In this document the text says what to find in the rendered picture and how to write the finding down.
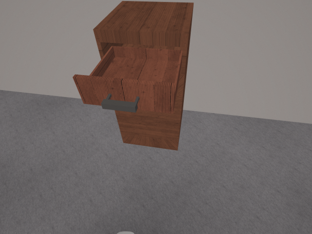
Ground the cabinet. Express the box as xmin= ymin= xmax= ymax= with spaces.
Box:
xmin=93 ymin=1 xmax=194 ymax=150

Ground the drawer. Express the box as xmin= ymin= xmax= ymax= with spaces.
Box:
xmin=73 ymin=46 xmax=183 ymax=114

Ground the handle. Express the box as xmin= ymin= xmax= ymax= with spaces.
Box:
xmin=101 ymin=94 xmax=139 ymax=113

